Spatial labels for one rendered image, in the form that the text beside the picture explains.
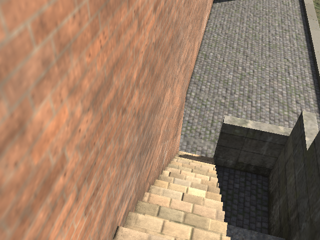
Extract stairs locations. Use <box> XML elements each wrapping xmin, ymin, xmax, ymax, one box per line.
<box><xmin>113</xmin><ymin>151</ymin><xmax>231</xmax><ymax>240</ymax></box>

